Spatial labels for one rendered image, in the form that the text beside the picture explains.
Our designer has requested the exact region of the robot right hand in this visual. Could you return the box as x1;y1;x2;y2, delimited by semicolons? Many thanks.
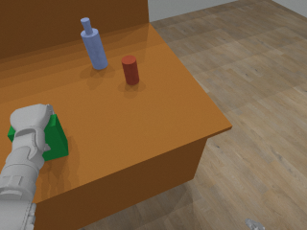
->
245;218;265;230

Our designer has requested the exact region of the left robot forearm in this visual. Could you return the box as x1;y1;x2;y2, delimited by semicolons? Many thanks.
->
0;126;45;202

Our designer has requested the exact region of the sponge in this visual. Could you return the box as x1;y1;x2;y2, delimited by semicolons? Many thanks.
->
7;114;69;161

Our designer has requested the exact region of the table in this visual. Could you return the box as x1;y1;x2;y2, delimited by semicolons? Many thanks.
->
0;0;233;230

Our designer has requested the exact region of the robot left hand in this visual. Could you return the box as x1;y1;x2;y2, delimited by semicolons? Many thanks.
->
10;103;55;152

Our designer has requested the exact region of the robot left upper arm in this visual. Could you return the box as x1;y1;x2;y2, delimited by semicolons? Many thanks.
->
0;199;36;230

